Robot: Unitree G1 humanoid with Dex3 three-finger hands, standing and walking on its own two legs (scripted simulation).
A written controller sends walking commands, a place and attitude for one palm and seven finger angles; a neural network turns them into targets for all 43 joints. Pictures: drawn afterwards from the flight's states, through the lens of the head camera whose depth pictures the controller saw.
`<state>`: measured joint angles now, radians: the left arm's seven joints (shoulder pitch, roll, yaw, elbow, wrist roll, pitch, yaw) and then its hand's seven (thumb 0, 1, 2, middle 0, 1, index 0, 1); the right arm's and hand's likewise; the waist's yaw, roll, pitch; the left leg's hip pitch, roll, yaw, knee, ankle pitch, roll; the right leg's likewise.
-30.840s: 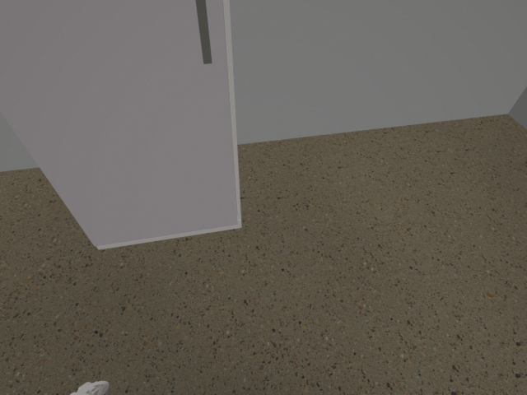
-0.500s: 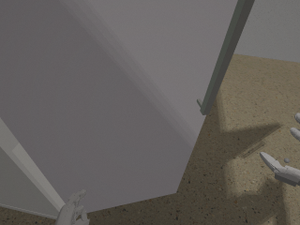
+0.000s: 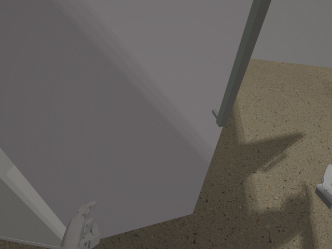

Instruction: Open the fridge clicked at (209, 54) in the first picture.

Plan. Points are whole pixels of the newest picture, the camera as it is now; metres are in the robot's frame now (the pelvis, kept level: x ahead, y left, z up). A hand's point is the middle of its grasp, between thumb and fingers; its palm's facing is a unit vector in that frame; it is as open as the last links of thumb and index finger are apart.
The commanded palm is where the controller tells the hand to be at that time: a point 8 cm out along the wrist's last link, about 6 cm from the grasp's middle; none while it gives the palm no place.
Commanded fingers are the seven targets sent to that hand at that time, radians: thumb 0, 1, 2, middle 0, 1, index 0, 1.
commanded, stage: draw the hand back to the body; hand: right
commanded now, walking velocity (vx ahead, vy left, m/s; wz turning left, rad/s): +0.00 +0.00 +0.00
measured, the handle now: (234, 64) +0.44 -0.16 +0.27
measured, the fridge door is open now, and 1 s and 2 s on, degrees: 66 66 66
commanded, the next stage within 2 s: step back with the hand held close in 0.10 s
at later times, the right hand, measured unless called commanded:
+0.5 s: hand (305, 185) +0.20 -0.26 +0.15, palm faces +0.35 +0.81 -0.47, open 7.4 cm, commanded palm +0.13 -0.30 +0.18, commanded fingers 0.00 -0.90 -0.90 0.20 0.30 0.20 0.30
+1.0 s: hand out of the picture +0.13 -0.29 +0.16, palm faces +0.45 +0.76 -0.47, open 7.5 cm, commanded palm +0.06 -0.32 +0.18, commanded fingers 0.00 -0.90 -0.90 0.20 0.30 0.20 0.30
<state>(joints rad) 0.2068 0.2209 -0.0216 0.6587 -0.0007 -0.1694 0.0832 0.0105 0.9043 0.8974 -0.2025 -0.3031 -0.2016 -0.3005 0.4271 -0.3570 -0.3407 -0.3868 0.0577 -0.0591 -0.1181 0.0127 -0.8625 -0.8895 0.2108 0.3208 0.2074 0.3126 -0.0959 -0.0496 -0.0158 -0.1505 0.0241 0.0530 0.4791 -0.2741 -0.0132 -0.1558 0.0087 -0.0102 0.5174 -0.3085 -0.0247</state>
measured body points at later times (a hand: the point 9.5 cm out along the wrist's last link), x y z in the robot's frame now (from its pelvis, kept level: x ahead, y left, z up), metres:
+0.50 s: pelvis -0.02 -0.01 +0.00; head +0.00 +0.00 +0.45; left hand +0.15 +0.24 -0.08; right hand +0.17 -0.30 +0.18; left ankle -0.01 +0.13 -0.74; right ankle -0.02 -0.10 -0.74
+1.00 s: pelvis -0.08 -0.02 -0.01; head -0.06 -0.04 +0.44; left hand +0.08 +0.22 -0.09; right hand +0.10 -0.33 +0.19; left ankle -0.03 +0.13 -0.73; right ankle -0.02 -0.10 -0.74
